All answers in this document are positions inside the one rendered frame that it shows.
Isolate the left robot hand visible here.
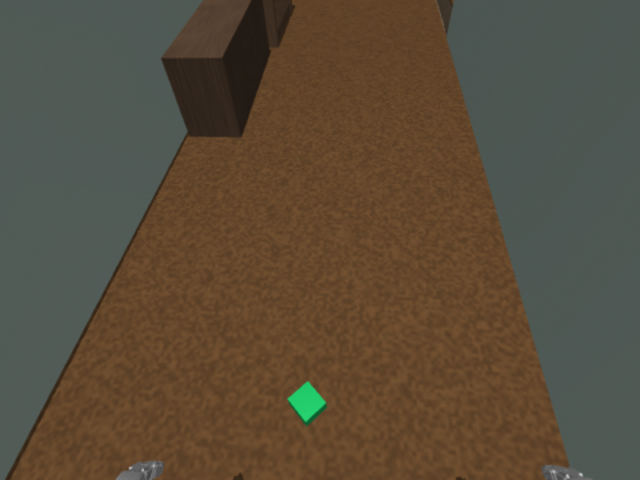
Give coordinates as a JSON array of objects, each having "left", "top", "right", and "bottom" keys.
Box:
[{"left": 115, "top": 461, "right": 164, "bottom": 480}]

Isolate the bookshelf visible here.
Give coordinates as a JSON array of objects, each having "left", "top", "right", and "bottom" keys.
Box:
[{"left": 262, "top": 0, "right": 293, "bottom": 47}]

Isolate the small box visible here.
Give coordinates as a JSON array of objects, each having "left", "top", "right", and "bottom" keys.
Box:
[{"left": 288, "top": 381, "right": 327, "bottom": 426}]

